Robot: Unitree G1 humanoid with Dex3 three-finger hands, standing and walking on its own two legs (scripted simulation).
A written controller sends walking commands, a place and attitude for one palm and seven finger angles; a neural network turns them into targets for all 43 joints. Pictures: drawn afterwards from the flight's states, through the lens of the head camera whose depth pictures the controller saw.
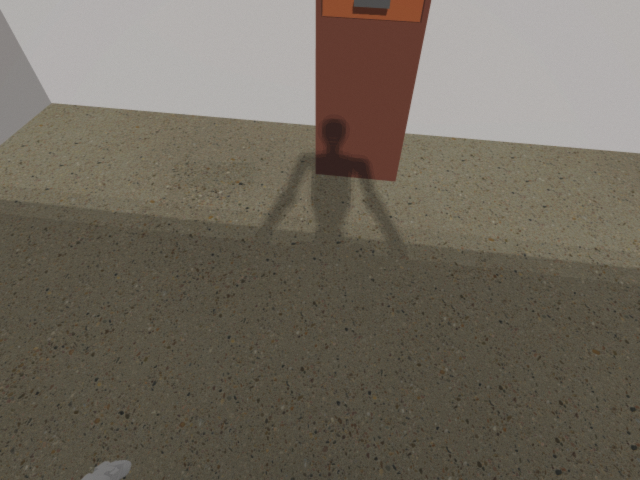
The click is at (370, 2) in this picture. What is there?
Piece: drawer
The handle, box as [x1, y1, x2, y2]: [354, 0, 389, 8]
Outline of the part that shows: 354,0 354,6 385,8 389,7 389,0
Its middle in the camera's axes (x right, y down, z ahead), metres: +0.18 -0.83 +1.34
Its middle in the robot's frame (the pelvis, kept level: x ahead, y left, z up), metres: +1.57 -0.11 +0.04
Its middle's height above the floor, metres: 0.81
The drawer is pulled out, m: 0.00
